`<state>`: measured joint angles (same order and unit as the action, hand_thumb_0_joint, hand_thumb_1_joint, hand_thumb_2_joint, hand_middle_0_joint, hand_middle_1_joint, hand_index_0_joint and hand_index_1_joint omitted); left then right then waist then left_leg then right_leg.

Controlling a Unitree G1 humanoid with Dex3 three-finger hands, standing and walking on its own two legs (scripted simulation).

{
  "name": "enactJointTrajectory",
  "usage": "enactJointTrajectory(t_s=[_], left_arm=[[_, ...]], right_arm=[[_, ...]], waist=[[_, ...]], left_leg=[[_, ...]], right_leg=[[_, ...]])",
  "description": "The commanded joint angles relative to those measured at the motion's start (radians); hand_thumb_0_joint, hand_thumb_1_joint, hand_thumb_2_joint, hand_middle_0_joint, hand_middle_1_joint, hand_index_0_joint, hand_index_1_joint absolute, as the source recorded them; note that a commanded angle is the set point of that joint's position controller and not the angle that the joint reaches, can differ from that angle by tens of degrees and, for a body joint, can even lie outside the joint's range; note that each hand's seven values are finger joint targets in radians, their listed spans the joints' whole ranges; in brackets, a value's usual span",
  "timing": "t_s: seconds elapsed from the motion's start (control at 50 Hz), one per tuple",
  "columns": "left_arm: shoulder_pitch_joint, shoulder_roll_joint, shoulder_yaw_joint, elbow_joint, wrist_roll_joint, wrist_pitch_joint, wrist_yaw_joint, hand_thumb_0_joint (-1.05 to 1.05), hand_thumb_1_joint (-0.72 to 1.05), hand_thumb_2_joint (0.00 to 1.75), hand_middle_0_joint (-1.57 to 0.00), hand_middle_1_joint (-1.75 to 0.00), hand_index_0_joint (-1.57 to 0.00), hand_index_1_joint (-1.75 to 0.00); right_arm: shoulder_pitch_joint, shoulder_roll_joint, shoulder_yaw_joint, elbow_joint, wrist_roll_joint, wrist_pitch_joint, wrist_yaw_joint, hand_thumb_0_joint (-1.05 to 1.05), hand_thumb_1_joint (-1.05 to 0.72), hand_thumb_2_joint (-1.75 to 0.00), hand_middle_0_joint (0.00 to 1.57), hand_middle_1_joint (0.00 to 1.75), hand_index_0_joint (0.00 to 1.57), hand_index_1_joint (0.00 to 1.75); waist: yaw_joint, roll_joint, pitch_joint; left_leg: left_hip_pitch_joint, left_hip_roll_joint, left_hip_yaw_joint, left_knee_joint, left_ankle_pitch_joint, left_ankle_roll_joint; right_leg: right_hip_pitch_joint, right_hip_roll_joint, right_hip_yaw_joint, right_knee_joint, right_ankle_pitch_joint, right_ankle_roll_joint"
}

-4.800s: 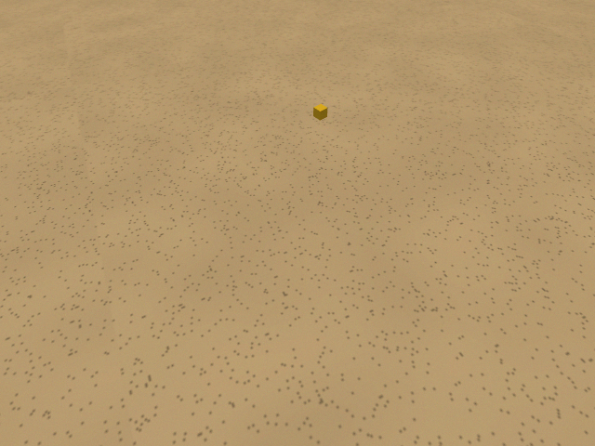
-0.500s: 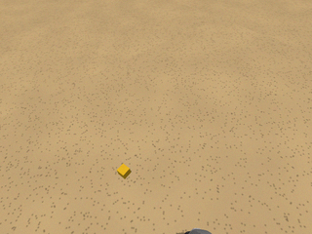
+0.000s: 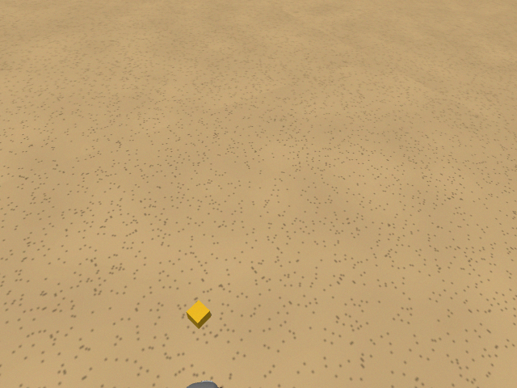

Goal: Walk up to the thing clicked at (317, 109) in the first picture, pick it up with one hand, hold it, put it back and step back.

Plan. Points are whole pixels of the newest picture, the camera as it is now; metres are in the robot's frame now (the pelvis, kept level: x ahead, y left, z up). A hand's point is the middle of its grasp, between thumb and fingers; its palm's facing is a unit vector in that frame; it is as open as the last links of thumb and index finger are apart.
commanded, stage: walk up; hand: left
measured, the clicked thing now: (198, 314) +0.49 +0.21 -0.72
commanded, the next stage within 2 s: stand in 1.66 s
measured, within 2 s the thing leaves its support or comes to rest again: neither
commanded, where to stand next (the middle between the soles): +0.11 -0.03 m, yaw +1 degrees
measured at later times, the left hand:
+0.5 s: hand out of the picture +0.12 +0.24 -0.13, palm faces -0.05 -0.92 -0.38, open 7.4 cm
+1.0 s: hand (136, 380) +0.16 +0.21 -0.13, palm faces -0.03 -0.95 -0.31, open 7.4 cm
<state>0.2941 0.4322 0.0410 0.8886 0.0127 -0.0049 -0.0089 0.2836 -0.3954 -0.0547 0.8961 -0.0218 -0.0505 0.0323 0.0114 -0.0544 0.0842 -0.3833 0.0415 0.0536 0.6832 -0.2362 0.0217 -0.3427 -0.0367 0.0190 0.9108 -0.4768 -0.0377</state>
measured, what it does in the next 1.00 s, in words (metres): steps on the spot: right foot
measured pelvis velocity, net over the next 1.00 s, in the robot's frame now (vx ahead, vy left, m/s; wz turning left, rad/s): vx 0.06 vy -0.03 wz -0.01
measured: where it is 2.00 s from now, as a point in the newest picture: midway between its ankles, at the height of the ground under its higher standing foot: outside the picture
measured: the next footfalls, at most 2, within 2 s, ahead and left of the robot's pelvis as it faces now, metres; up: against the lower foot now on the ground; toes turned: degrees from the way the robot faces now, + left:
right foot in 0.30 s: +0.10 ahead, -0.15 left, +0.00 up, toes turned -3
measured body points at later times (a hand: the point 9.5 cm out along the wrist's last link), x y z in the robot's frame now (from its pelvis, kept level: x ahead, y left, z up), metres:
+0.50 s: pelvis +0.04 -0.02 +0.01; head +0.06 -0.03 +0.46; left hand +0.12 +0.29 -0.11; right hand +0.12 -0.32 -0.12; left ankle +0.08 +0.11 -0.72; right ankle +0.06 -0.15 -0.72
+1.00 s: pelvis +0.06 -0.03 +0.03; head +0.07 -0.02 +0.48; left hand +0.17 +0.26 -0.11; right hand +0.13 -0.35 -0.10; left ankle +0.08 +0.11 -0.72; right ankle +0.06 -0.15 -0.72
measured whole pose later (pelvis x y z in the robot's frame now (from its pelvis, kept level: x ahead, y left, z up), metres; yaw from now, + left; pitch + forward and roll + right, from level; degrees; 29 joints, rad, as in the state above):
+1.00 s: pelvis +0.06 -0.03 +0.03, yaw -1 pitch -2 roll +0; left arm 0.05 0.35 0.02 1.13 0.01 0.01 -0.02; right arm 0.10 -0.38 0.01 1.14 -0.01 -0.03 0.00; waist -0.01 -0.01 0.06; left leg -0.17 0.06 0.03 0.39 -0.18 -0.04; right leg -0.14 -0.01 -0.04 0.38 -0.20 0.00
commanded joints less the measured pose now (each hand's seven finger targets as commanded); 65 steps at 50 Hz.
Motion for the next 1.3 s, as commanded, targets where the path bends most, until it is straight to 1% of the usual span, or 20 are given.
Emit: enactJointTrajectory(t_s=[0.0,0.02,0.08,0.2,0.24,0.26,0.28,0.3,0.32,0.34,0.36,0.38,0.4,0.42,0.44,0.5,0.6,0.78,0.92,1.28], left_arm=[[0.064,0.212,0.054,-0.023,-0.006,-0.022,0.013,0.00,0.90,0.90,-0.20,-0.30,-0.20,-0.30],[0.064,0.204,0.051,-0.013,-0.007,-0.019,0.008,0.00,0.90,0.90,-0.20,-0.30,-0.20,-0.30],[0.070,0.174,0.048,0.010,-0.004,-0.006,0.000,0.00,0.90,0.90,-0.20,-0.30,-0.20,-0.30],[0.013,0.143,0.042,0.037,-0.001,-0.003,0.001,0.00,0.90,0.90,-0.20,-0.30,-0.20,-0.30],[0.019,0.133,0.042,0.058,-0.001,-0.009,0.006,0.00,0.90,0.90,-0.20,-0.30,-0.20,-0.30],[0.033,0.121,0.038,0.070,0.002,-0.016,0.010,0.00,0.90,0.90,-0.20,-0.30,-0.20,-0.30],[0.024,0.143,0.043,0.074,0.008,-0.025,0.015,0.00,0.90,0.90,-0.20,-0.30,-0.20,-0.30],[-0.010,0.191,0.050,0.063,0.017,-0.033,0.018,0.00,0.90,0.90,-0.20,-0.30,-0.20,-0.30],[-0.100,0.234,0.051,0.043,0.009,-0.037,0.016,0.00,0.90,0.90,-0.20,-0.30,-0.20,-0.30],[-0.176,0.243,0.044,0.030,0.004,-0.030,0.010,0.00,0.90,0.90,-0.20,-0.30,-0.20,-0.30],[-0.192,0.200,0.029,0.027,0.001,-0.024,0.007,0.00,0.90,0.90,-0.20,-0.30,-0.20,-0.30],[-0.180,0.156,0.015,0.033,-0.008,-0.024,0.005,0.00,0.90,0.90,-0.20,-0.30,-0.20,-0.30],[-0.172,0.146,0.012,0.046,-0.011,-0.025,0.004,0.00,0.90,0.90,-0.20,-0.30,-0.20,-0.30],[-0.145,0.149,0.015,0.072,-0.008,-0.024,0.004,0.00,0.90,0.90,-0.20,-0.30,-0.20,-0.30],[-0.140,0.158,0.017,0.080,-0.007,-0.025,0.003,0.00,0.90,0.90,-0.20,-0.30,-0.20,-0.30],[-0.199,0.162,0.016,0.087,-0.009,-0.028,0.004,0.00,0.90,0.90,-0.20,-0.30,-0.20,-0.30],[-0.231,0.147,0.010,0.118,-0.014,-0.023,0.006,0.00,0.90,0.90,-0.20,-0.30,-0.20,-0.30],[-0.282,0.134,0.009,0.158,-0.013,-0.016,0.003,0.00,0.90,0.90,-0.20,-0.30,-0.20,-0.30],[-0.301,0.131,0.011,0.179,-0.010,-0.012,0.001,0.00,0.90,0.90,-0.20,-0.30,-0.20,-0.30],[-0.275,0.117,0.014,0.209,-0.007,-0.007,0.002,0.00,0.90,0.90,-0.20,-0.30,-0.20,-0.30]], right_arm=[[0.018,-0.288,-0.075,-0.078,0.000,-0.033,-0.034,0.00,-0.90,-0.90,0.20,0.30,0.20,0.30],[0.018,-0.280,-0.071,-0.075,0.004,-0.037,-0.036,0.00,-0.90,-0.90,0.20,0.30,0.20,0.30],[-0.007,-0.272,-0.065,-0.075,0.005,-0.037,-0.041,0.00,-0.90,-0.90,0.20,0.30,0.20,0.30],[-0.051,-0.269,-0.052,-0.074,0.005,-0.018,-0.043,0.00,-0.90,-0.90,0.20,0.30,0.20,0.30],[-0.077,-0.265,-0.044,-0.071,0.007,-0.005,-0.042,0.00,-0.90,-0.90,0.20,0.30,0.20,0.30],[-0.099,-0.245,-0.034,-0.069,0.014,0.000,-0.041,0.00,-0.90,-0.90,0.20,0.30,0.20,0.30],[-0.094,-0.202,-0.016,-0.065,0.023,0.004,-0.040,0.00,-0.90,-0.90,0.20,0.30,0.20,0.30],[-0.085,-0.164,-0.004,-0.063,0.030,0.002,-0.040,0.00,-0.90,-0.90,0.20,0.30,0.20,0.30],[-0.078,-0.142,0.003,-0.045,0.033,0.006,-0.042,0.00,-0.90,-0.90,0.20,0.30,0.20,0.30],[-0.055,-0.179,-0.009,-0.004,0.033,0.007,-0.048,0.00,-0.90,-0.90,0.20,0.30,0.20,0.30],[-0.034,-0.197,-0.012,0.021,0.028,-0.001,-0.049,0.00,-0.90,-0.90,0.20,0.30,0.20,0.30],[-0.048,-0.224,-0.016,0.035,0.027,-0.009,-0.047,0.00,-0.90,-0.90,0.20,0.30,0.20,0.30],[-0.093,-0.245,-0.018,0.040,0.028,-0.014,-0.043,0.00,-0.90,-0.90,0.20,0.30,0.20,0.30],[-0.124,-0.233,-0.012,0.045,0.029,-0.013,-0.041,0.00,-0.90,-0.90,0.20,0.30,0.20,0.30],[-0.136,-0.219,-0.004,0.049,0.029,-0.012,-0.040,0.00,-0.90,-0.90,0.20,0.30,0.20,0.30],[-0.141,-0.193,0.012,0.084,0.026,-0.007,-0.037,0.00,-0.90,-0.90,0.20,0.30,0.20,0.30],[-0.184,-0.196,0.016,0.132,0.019,-0.012,-0.039,0.00,-0.90,-0.90,0.20,0.30,0.20,0.30],[-0.220,-0.184,0.023,0.177,0.015,-0.009,-0.043,0.00,-0.90,-0.90,0.20,0.30,0.20,0.30],[-0.236,-0.184,0.025,0.190,0.013,-0.002,-0.043,0.00,-0.90,-0.90,0.20,0.30,0.20,0.30],[-0.246,-0.180,0.020,0.203,0.014,0.001,-0.047,0.00,-0.90,-0.90,0.20,0.30,0.20,0.30]], waist=[[-0.014,0.211,-0.018],[-0.014,0.215,-0.019],[-0.008,0.237,-0.050],[-0.018,0.218,-0.091],[-0.004,0.192,-0.096],[0.018,0.171,-0.108],[0.027,0.109,-0.112],[0.010,-0.026,-0.107],[-0.027,-0.110,-0.057],[-0.044,-0.113,-0.049],[-0.067,-0.078,-0.060],[-0.060,-0.026,-0.080],[-0.036,-0.002,-0.088],[-0.015,-0.021,-0.115],[-0.007,-0.062,-0.114],[-0.021,-0.055,-0.074],[-0.009,0.025,-0.107],[-0.007,0.057,-0.140],[-0.012,0.059,-0.108],[-0.012,0.045,-0.128]], left_leg=[[0.175,0.264,-0.418,-0.410,-0.180,0.168],[0.153,0.231,-0.335,-0.394,-0.087,0.141],[0.130,0.208,-0.248,-0.367,-0.033,0.151],[0.085,0.205,-0.192,-0.291,0.031,0.155],[0.039,0.197,-0.179,-0.235,0.028,0.150],[0.030,0.187,-0.160,-0.179,0.050,0.128],[-0.012,0.165,-0.148,-0.139,0.053,0.083],[-0.036,0.106,-0.095,-0.046,0.028,0.038],[-0.014,-0.002,-0.036,-0.020,-0.117,-0.005],[0.145,-0.007,-0.037,-0.025,-0.189,-0.002],[0.224,0.023,-0.073,-0.140,-0.122,0.007],[0.248,0.075,-0.117,-0.200,-0.043,0.016],[0.190,0.109,-0.169,-0.217,0.007,0.040],[0.168,0.131,-0.179,-0.220,0.019,0.055],[0.148,0.113,-0.153,-0.217,0.007,0.050],[0.168,0.059,-0.093,-0.223,0.028,0.013],[0.200,0.084,-0.105,-0.281,0.130,0.009],[0.228,0.093,-0.098,-0.333,0.185,-0.001],[0.234,0.089,-0.096,-0.353,0.130,-0.006],[0.262,0.099,-0.105,-0.386,0.195,-0.007]], right_leg=[[-0.233,-0.026,0.092,0.134,0.019,-0.003],[-0.205,-0.036,0.083,0.095,0.054,-0.001],[-0.127,-0.032,0.038,0.021,0.087,0.019],[0.012,-0.014,-0.032,-0.184,0.113,0.024],[0.103,0.010,-0.058,-0.287,0.154,0.019],[0.151,0.012,-0.056,-0.395,0.205,0.009],[0.204,-0.017,-0.001,-0.445,0.256,-0.007],[0.187,-0.132,0.173,-0.517,0.290,-0.045],[0.064,-0.234,0.325,-0.572,0.213,-0.114],[-0.069,-0.255,0.303,-0.547,0.198,-0.150],[-0.104,-0.203,0.219,-0.507,0.220,-0.102],[-0.089,-0.142,0.124,-0.461,0.253,-0.045],[-0.017,-0.086,0.072,-0.423,0.296,-0.012],[0.053,-0.072,0.055,-0.426,0.287,-0.012],[0.073,-0.079,0.079,-0.459,0.248,-0.018],[0.056,-0.120,0.124,-0.530,0.226,-0.026],[0.118,-0.102,0.079,-0.538,0.299,-0.011],[0.212,-0.102,0.053,-0.585,0.374,-0.001],[0.186,-0.098,0.056,-0.632,0.312,0.007],[0.232,-0.093,0.029,-0.634,0.386,0.020]])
